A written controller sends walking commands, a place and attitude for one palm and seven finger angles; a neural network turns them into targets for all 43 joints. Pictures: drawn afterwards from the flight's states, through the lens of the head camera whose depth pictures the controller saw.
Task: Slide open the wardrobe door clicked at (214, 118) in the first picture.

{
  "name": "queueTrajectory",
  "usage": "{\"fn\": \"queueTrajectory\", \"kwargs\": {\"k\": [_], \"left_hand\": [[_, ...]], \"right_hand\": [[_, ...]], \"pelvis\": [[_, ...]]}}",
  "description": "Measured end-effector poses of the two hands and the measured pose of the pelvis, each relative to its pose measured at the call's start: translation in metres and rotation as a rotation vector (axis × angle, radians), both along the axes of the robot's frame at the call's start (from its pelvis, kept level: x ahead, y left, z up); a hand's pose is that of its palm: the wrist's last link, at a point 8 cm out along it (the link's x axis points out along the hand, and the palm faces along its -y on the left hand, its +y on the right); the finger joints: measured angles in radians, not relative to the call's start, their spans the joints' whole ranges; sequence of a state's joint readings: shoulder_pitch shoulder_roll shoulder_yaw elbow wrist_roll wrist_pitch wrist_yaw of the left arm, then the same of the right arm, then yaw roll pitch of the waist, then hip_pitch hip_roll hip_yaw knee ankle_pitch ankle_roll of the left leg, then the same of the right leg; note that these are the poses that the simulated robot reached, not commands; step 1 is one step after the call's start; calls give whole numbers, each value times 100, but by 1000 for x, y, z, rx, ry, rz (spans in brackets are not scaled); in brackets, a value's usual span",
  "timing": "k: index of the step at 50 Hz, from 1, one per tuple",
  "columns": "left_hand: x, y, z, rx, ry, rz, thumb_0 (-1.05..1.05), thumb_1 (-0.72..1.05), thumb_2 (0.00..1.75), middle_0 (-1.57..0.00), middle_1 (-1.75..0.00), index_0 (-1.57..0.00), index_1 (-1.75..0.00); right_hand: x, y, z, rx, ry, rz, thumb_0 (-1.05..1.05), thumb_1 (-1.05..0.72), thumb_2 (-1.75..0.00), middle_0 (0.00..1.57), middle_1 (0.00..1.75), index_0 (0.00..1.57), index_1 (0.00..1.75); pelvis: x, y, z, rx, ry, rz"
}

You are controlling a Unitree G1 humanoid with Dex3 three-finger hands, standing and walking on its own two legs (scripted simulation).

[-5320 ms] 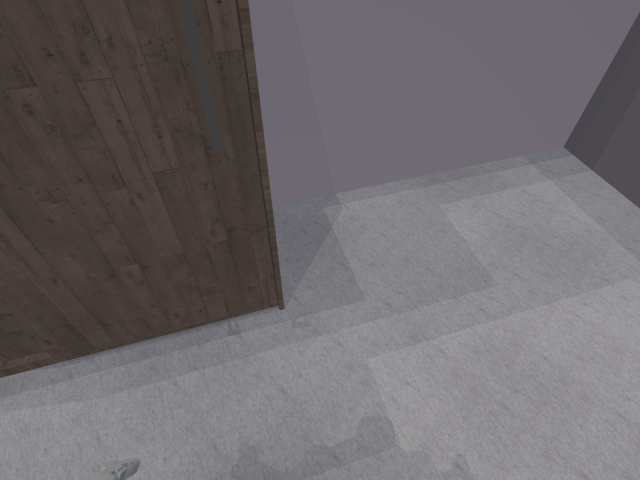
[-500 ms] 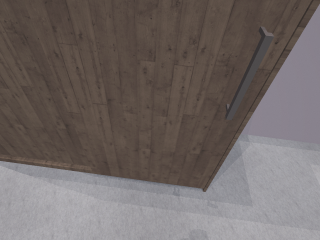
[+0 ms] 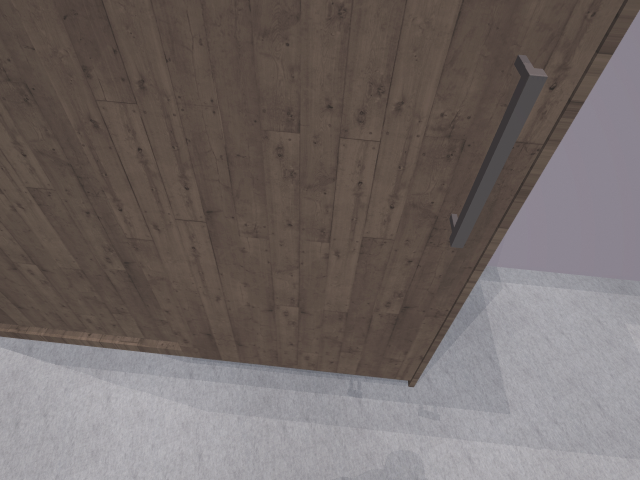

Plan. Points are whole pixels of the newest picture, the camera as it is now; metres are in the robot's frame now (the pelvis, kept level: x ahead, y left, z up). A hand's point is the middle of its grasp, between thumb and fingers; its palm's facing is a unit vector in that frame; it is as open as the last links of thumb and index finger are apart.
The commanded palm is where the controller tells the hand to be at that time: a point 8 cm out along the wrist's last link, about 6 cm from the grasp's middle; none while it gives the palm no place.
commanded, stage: come to a stop and stand still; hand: right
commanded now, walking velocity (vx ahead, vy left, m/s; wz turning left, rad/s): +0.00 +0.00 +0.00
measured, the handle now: (485, 165) +0.52 -0.20 +0.14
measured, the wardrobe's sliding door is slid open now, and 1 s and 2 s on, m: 0.00 0.00 0.00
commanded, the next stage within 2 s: look again from close up in 0.32 s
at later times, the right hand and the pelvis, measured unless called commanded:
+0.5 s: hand out of the picture +0.01 -0.17 -0.17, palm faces +0.02 +0.98 -0.21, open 7.4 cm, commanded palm none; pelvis +0.01 +0.00 +0.00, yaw +0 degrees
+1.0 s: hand out of the picture -0.01 -0.17 -0.17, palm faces +0.04 +0.98 -0.19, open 7.4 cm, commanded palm none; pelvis +0.02 +0.00 +0.00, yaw -1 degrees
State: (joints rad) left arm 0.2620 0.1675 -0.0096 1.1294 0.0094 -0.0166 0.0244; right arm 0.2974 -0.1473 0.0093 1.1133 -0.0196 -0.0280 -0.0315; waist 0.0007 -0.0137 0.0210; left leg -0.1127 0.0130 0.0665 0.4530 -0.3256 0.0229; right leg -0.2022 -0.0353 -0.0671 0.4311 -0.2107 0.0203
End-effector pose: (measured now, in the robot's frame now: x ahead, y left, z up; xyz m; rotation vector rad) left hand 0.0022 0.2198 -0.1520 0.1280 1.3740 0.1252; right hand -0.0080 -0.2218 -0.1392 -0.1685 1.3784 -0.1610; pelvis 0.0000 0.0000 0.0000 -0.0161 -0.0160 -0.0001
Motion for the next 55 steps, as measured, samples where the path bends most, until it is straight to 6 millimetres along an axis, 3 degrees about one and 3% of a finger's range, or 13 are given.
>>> {"fn": "queueTrajectory", "kwargs": {"k": [11,23,55], "left_hand": [[13,3,1,7,0,-9,1,91,90,-20,-30,-20,-30],[21,4,3,17,0,-16,1,91,90,-20,-30,-20,-30],[11,-1,5,15,38,-11,1,92,90,-20,-30,-20,-30]], "right_hand": [[12,-4,1,-11,-4,-2,1,-91,-90,20,30,20,30],[11,0,-2,3,10,-10,1,-91,-90,20,30,20,30],[-4,8,-5,26,45,-36,1,-91,-90,20,30,20,30]], "pelvis": [[9,1,0,-1,0,-3],[14,1,1,-1,-1,-6],[16,1,1,2,-5,-12]]}}
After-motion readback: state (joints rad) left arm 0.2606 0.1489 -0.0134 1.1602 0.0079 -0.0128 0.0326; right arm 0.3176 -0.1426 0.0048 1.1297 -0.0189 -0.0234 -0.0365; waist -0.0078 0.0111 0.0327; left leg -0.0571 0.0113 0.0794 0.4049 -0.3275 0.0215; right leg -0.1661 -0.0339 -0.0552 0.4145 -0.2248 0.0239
